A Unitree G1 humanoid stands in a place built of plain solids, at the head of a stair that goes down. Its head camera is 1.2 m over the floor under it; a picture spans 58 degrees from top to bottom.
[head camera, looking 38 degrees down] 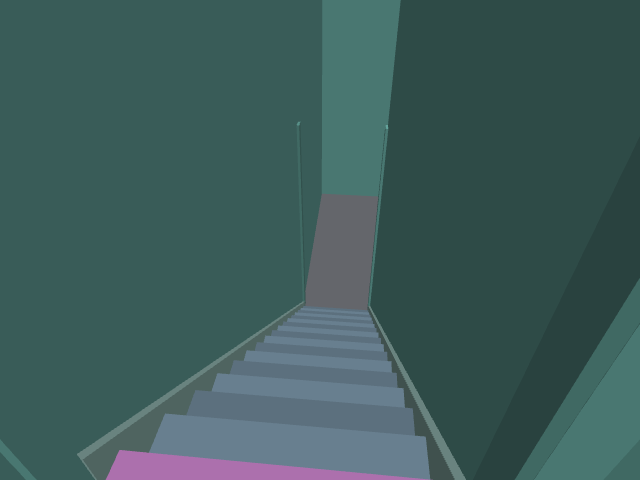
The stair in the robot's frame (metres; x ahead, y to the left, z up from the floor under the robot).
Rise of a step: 0.20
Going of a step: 0.22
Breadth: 0.89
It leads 5 degrees to the right of straight ahead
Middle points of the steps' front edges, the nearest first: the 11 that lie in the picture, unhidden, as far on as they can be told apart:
0.55 0.11 0.00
0.77 0.09 -0.20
0.99 0.07 -0.39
1.21 0.05 -0.59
1.43 0.03 -0.79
1.65 0.01 -0.99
1.87 -0.01 -1.19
2.10 -0.03 -1.39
2.32 -0.05 -1.58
2.54 -0.07 -1.78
2.76 -0.09 -1.98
